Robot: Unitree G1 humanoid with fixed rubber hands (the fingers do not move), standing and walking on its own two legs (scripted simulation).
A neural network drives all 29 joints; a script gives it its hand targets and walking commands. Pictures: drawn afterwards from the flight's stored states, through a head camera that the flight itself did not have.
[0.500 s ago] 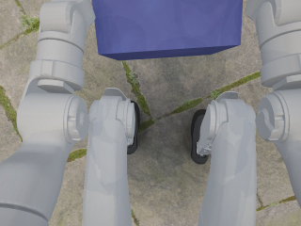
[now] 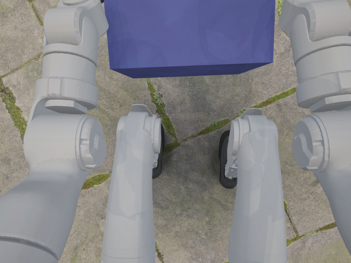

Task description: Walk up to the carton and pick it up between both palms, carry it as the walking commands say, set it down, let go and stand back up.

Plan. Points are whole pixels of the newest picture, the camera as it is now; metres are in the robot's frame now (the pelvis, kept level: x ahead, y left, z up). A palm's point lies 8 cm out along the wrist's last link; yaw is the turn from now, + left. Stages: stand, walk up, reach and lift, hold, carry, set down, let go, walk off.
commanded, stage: reach and lift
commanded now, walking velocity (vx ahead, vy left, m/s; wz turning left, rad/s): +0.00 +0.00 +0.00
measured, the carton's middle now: (186, 11) +0.55 +0.02 -0.14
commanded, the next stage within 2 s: none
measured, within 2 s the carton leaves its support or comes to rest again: neither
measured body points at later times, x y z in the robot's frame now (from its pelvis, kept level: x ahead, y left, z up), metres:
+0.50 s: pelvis -0.01 +0.00 +0.05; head +0.28 -0.01 +0.39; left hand +0.53 +0.19 +0.01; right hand +0.54 -0.16 -0.01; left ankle +0.18 +0.14 -0.42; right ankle +0.15 -0.13 -0.42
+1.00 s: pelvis -0.01 -0.01 +0.12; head +0.25 -0.01 +0.48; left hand +0.50 +0.19 +0.08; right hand +0.52 -0.16 +0.07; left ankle +0.18 +0.14 -0.42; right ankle +0.15 -0.13 -0.42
